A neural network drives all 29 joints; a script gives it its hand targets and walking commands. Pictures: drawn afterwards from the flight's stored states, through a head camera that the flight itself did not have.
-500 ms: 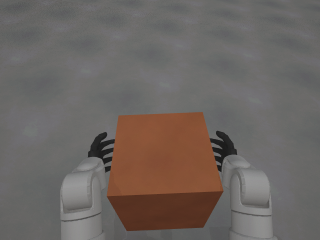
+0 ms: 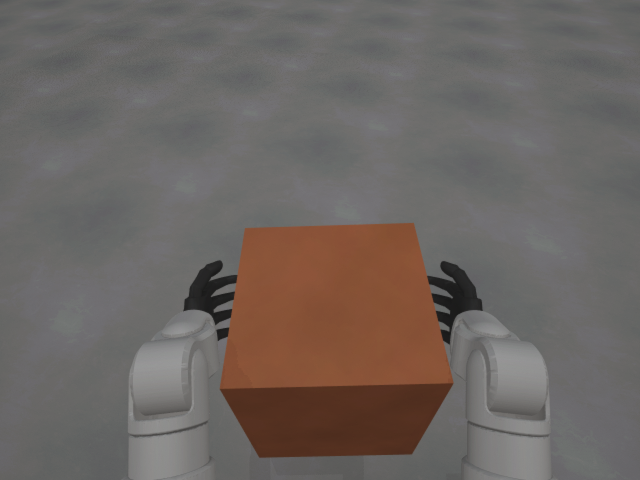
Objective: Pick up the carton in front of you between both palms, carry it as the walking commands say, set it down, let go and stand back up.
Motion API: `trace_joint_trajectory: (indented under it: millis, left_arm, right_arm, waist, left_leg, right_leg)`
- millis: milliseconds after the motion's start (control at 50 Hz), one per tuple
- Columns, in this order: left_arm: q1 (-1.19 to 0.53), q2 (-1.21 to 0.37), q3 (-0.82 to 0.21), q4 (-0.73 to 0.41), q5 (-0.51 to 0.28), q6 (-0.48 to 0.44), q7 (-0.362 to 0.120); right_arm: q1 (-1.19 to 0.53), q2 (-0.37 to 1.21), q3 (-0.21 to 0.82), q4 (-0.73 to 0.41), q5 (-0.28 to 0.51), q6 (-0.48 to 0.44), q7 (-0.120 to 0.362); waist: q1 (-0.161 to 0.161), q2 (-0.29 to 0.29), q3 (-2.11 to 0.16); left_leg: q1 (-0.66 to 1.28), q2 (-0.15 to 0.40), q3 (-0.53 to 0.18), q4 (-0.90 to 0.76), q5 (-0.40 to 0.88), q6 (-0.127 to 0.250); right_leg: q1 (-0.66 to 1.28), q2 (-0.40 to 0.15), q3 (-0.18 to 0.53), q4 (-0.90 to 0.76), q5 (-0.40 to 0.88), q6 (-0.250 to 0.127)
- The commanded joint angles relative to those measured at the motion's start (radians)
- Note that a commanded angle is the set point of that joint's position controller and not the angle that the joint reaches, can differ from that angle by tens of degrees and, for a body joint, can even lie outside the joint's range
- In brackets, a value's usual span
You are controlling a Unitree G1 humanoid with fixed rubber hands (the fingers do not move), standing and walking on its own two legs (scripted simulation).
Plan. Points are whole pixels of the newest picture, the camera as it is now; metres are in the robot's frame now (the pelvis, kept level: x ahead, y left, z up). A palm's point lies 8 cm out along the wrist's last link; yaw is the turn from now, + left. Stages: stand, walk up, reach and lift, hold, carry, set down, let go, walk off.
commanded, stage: carry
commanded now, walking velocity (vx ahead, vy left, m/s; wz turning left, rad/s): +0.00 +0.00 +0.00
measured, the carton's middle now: (332, 346) +0.28 -0.01 +0.02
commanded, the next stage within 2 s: hold in 1.60 s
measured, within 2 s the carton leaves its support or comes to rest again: neither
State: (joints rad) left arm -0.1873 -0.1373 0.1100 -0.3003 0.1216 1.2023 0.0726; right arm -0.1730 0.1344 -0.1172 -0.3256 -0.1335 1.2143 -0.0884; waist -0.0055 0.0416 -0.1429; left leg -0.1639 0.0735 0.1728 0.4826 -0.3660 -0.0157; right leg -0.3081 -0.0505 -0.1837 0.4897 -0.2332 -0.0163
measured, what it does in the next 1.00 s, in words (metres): stands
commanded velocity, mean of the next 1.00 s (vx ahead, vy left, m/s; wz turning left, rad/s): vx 0.00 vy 0.00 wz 0.00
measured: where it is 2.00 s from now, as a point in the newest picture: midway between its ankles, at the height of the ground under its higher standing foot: outside the picture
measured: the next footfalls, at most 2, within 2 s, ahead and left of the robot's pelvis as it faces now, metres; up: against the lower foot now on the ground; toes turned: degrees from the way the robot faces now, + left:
none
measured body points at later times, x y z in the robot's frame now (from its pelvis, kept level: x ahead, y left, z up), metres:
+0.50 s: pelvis +0.00 +0.00 +0.00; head -0.02 +0.00 +0.45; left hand +0.29 +0.15 +0.03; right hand +0.29 -0.15 +0.03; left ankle -0.08 +0.10 -0.74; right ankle +0.01 -0.11 -0.74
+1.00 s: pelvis -0.04 +0.00 +0.00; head -0.06 +0.00 +0.45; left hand +0.26 +0.16 +0.03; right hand +0.27 -0.14 +0.03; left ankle -0.08 +0.10 -0.74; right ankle +0.01 -0.11 -0.74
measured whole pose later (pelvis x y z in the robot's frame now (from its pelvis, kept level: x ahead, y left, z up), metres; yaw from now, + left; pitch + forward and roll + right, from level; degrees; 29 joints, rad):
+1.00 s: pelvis -0.04 +0.00 +0.00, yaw +1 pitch +2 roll +0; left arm -0.21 -0.14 0.18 0.17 0.24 0.74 0.01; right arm -0.21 0.14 -0.17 0.17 -0.24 0.74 -0.03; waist 0.00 0.00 -0.10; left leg -0.21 0.05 0.17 0.51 -0.34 0.01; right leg -0.34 -0.08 -0.18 0.51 -0.19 -0.02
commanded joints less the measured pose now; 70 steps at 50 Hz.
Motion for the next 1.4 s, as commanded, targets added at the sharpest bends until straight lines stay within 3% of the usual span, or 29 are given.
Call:
trace_joint_trajectory:
  millis: [0, 100, 240, 340, 480, 560, 720, 920, 1380]
  left_arm:
    - [-0.377, -0.855, -0.681, 0.031, -0.362, 0.003, -0.243]
    - [-0.413, -0.897, -0.696, 0.063, -0.346, -0.059, -0.248]
    - [-0.391, -0.881, -0.655, 0.133, -0.281, -0.222, -0.261]
    - [-0.391, -0.843, -0.610, 0.188, -0.219, -0.348, -0.256]
    - [-0.428, -0.796, -0.435, 0.405, -0.093, -0.500, -0.251]
    - [-0.489, -0.854, -0.405, 0.489, -0.071, -0.563, -0.264]
    - [-0.466, -0.911, -0.478, 0.440, -0.118, -0.521, -0.274]
    - [-0.478, -0.900, -0.484, 0.411, -0.126, -0.502, -0.274]
    - [-0.466, -0.895, -0.478, 0.416, -0.122, -0.497, -0.273]
  right_arm:
    - [-0.459, 0.840, 0.734, 0.003, 0.407, 0.002, 0.265]
    - [-0.458, 0.888, 0.721, 0.074, 0.373, -0.062, 0.273]
    - [-0.402, 0.868, 0.655, 0.158, 0.285, -0.233, 0.278]
    - [-0.420, 0.835, 0.616, 0.198, 0.227, -0.360, 0.270]
    - [-0.465, 0.797, 0.456, 0.414, 0.110, -0.514, 0.267]
    - [-0.527, 0.854, 0.425, 0.497, 0.090, -0.577, 0.282]
    - [-0.506, 0.910, 0.500, 0.449, 0.141, -0.536, 0.293]
    - [-0.520, 0.897, 0.509, 0.416, 0.150, -0.519, 0.290]
    - [-0.508, 0.888, 0.498, 0.423, 0.144, -0.514, 0.290]
  waist:
    - [0.007, -0.086, -0.228]
    - [0.008, -0.052, -0.250]
    - [0.008, -0.033, -0.260]
    - [0.007, -0.037, -0.244]
    - [0.008, -0.037, -0.198]
    - [0.008, -0.037, -0.178]
    - [0.004, -0.037, -0.205]
    - [0.005, -0.041, -0.178]
    - [0.005, -0.040, -0.185]
  left_leg:
    - [0.007, 0.083, -0.058, 0.012, 0.507, -0.020]
    - [0.024, 0.079, -0.056, 0.025, 0.550, -0.016]
    - [0.055, 0.091, -0.058, 0.034, 0.589, 0.001]
    - [0.035, 0.095, -0.065, 0.015, 0.503, 0.009]
    - [-0.001, 0.096, -0.078, -0.029, 0.370, 0.013]
    - [-0.019, 0.095, -0.087, -0.051, 0.296, 0.019]
    - [-0.018, 0.093, -0.093, -0.048, 0.297, 0.026]
    - [-0.051, 0.090, -0.101, -0.066, 0.226, 0.034]
    - [-0.062, 0.089, -0.108, -0.065, 0.235, 0.044]
  right_leg:
    - [0.219, -0.144, 0.112, 0.036, 0.761, -0.022]
    - [0.214, -0.135, 0.105, 0.063, 0.746, -0.025]
    - [0.174, -0.122, 0.093, 0.079, 0.600, -0.012]
    - [0.165, -0.121, 0.089, 0.058, 0.499, -0.010]
    - [0.152, -0.123, 0.097, 0.015, 0.382, -0.010]
    - [0.141, -0.122, 0.104, -0.007, 0.312, -0.010]
    - [0.143, -0.126, 0.104, -0.012, 0.302, -0.008]
    - [0.125, -0.125, 0.107, -0.032, 0.234, -0.003]
    - [0.122, -0.126, 0.107, -0.031, 0.224, 0.005]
